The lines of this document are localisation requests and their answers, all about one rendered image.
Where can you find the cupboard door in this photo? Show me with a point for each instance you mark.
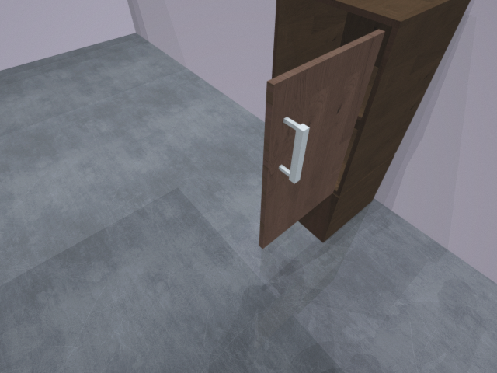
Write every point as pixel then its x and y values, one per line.
pixel 325 94

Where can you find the handle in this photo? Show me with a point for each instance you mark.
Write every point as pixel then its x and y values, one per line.
pixel 300 142

